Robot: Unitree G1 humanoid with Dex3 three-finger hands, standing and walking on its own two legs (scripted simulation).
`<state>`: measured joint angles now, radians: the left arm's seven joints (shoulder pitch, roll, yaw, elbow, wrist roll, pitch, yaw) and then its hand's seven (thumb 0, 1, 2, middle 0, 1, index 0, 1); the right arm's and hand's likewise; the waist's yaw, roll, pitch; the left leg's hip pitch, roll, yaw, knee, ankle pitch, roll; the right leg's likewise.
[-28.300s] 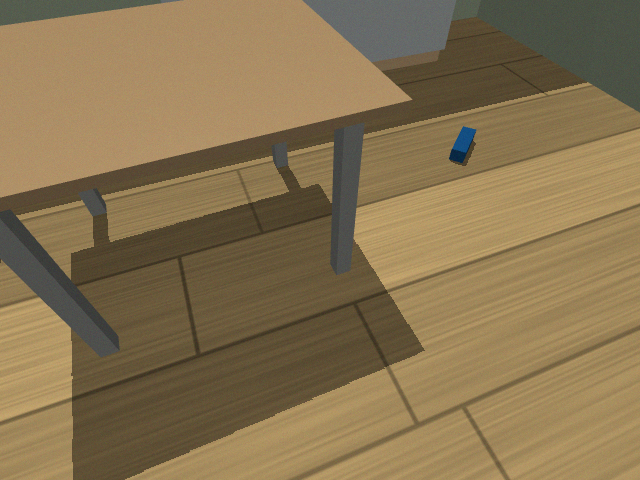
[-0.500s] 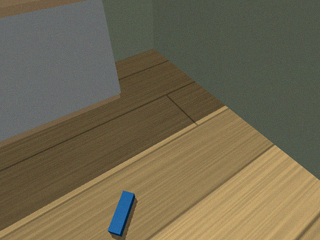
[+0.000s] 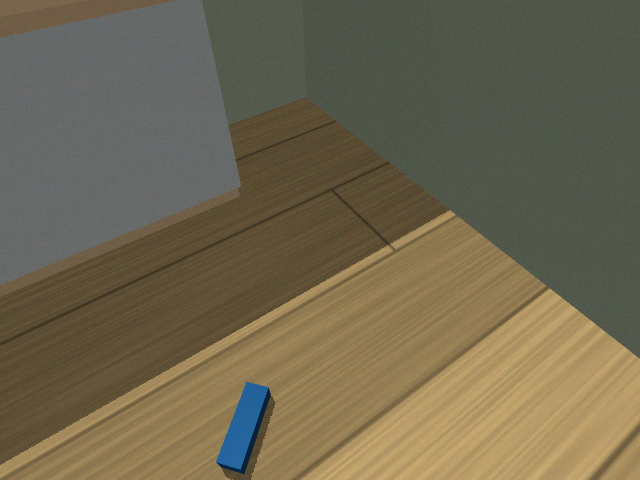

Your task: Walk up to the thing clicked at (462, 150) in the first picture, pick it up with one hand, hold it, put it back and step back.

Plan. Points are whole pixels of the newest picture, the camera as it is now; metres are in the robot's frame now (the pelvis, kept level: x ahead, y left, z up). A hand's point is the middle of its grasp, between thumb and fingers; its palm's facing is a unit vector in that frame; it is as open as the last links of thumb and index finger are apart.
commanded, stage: stand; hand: left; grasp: from above
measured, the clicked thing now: (245, 425) +0.39 +0.25 -0.75
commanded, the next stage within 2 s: rise first in 0.64 s
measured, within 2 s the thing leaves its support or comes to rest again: neither
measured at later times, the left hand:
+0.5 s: hand out of the picture +0.08 +0.25 -0.16, palm faces -0.04 -0.94 -0.35, open 7.3 cm
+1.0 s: hand (159, 477) +0.16 +0.25 -0.17, palm faces -0.01 -0.93 -0.37, open 9.4 cm
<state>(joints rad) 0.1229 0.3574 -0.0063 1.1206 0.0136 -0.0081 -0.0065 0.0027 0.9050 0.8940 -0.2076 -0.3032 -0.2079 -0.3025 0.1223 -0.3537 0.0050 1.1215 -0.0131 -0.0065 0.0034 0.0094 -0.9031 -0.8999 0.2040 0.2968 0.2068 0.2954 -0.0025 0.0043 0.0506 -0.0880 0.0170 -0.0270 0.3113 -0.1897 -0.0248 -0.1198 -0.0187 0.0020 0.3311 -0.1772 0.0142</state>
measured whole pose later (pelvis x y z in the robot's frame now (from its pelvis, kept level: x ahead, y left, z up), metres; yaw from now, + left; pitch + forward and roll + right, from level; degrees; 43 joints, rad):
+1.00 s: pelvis -0.01 +0.00 -0.02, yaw +0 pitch +8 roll +0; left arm -0.06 0.33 0.15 1.03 0.12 0.02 0.00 0.00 0.49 0.99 -0.05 -0.70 -0.05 -0.70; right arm 0.21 -0.25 -0.03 0.80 0.01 -0.05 -0.02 0.01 -0.77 -0.87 0.20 0.30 0.21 0.30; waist -0.02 -0.01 0.00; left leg -0.45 0.02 -0.03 0.63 -0.32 -0.03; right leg -0.47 -0.01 0.01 0.63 -0.29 0.01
